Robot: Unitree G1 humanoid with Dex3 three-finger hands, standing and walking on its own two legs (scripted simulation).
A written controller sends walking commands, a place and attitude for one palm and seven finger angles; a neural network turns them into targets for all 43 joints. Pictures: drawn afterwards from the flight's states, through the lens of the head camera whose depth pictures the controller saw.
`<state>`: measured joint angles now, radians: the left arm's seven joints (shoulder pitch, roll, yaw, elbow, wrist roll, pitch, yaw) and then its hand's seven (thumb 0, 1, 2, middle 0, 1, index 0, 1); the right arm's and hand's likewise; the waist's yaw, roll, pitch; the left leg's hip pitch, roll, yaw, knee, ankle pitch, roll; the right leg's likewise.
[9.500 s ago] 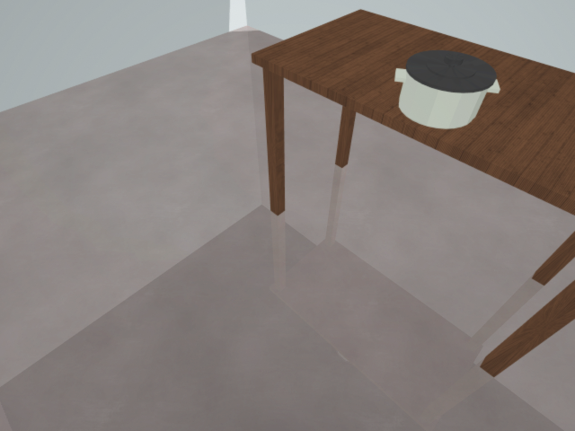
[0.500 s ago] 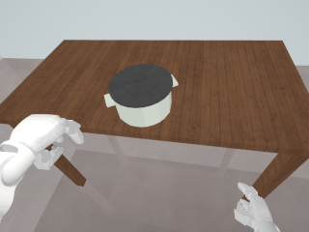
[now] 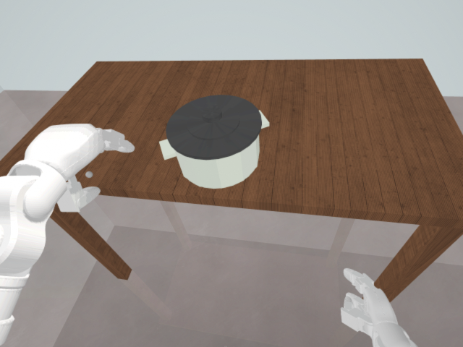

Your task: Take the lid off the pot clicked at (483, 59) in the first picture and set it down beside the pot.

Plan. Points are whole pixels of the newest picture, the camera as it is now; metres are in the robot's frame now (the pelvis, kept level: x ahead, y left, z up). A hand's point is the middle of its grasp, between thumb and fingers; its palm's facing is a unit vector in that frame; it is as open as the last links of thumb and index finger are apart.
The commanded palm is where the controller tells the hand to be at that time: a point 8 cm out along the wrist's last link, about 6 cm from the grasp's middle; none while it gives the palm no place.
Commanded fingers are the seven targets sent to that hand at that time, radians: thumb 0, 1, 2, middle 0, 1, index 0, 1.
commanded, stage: move the open hand above the knob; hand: left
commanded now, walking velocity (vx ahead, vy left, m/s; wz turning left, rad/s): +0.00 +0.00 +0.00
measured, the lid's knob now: (211, 114) +0.53 +0.11 +0.12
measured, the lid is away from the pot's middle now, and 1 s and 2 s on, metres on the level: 0.00 0.00 0.00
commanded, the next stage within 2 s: none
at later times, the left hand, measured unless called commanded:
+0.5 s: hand (132, 138) +0.38 +0.20 +0.19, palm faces -0.18 -0.02 -0.98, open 10.0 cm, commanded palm +0.35 +0.19 +0.25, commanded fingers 0.00 -0.32 1.51 -0.85 -0.08 -0.85 -0.08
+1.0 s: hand (173, 126) +0.43 +0.15 +0.17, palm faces -0.24 -0.01 -0.97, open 10.0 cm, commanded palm +0.42 +0.16 +0.25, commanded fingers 0.00 -0.32 1.51 -0.85 -0.08 -0.85 -0.08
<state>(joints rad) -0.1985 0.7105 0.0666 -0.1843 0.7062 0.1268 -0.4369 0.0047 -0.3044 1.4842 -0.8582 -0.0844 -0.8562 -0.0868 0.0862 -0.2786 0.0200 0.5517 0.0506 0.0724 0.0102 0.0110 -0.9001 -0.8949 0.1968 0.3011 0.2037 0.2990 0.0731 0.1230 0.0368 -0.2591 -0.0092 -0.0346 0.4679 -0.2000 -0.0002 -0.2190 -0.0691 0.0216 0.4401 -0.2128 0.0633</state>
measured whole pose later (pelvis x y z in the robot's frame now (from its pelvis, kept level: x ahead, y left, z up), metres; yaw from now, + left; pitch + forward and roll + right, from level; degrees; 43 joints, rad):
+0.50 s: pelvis +0.01 -0.02 +0.00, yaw +0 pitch +0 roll +0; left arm -0.50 0.68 -0.06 0.06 0.77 0.18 -0.51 0.01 -0.31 1.51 -0.86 -0.08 -0.86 -0.08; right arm 0.10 -0.30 0.01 0.57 0.06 0.11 0.01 0.01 -0.90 -0.90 0.20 0.30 0.20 0.30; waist 0.03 0.12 0.04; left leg -0.26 0.01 -0.04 0.46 -0.21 -0.03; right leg -0.24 -0.05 0.01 0.48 -0.25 0.04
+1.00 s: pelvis +0.02 -0.01 +0.00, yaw -1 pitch +1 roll +0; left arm -0.70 0.57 -0.22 0.20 0.82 0.23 -0.52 0.00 -0.31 1.51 -0.86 -0.08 -0.86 -0.08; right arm 0.11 -0.29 0.01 0.59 0.07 0.13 0.02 0.01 -0.90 -0.90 0.20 0.30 0.20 0.30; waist 0.00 0.09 0.05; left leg -0.26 0.00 -0.03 0.47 -0.24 -0.01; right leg -0.24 -0.06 0.03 0.48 -0.26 0.05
